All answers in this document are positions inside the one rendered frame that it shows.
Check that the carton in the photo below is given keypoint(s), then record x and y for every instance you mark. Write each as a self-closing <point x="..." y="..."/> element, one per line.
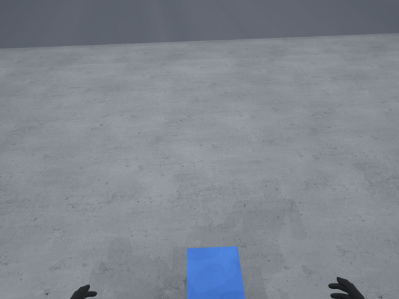
<point x="214" y="273"/>

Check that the left robot hand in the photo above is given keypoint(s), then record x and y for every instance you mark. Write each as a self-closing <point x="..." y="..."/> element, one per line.
<point x="82" y="293"/>

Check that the right robot hand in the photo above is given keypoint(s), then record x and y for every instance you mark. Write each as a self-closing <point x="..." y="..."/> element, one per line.
<point x="345" y="286"/>

